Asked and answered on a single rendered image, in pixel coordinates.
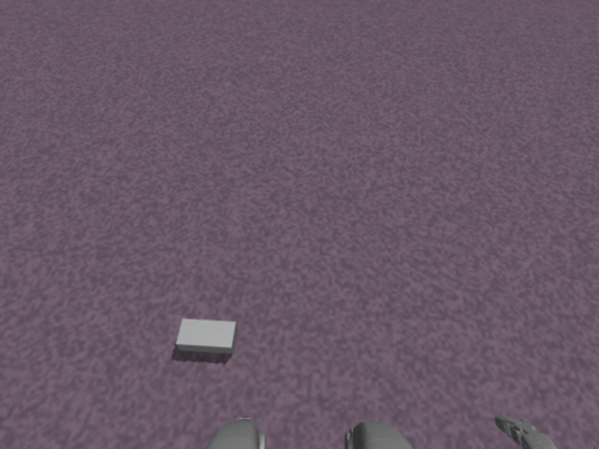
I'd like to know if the right robot hand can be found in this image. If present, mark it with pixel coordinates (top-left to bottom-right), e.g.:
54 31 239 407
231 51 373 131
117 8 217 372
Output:
494 415 557 449

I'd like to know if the carton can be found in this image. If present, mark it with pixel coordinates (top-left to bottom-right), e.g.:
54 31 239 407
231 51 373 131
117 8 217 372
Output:
176 319 238 354

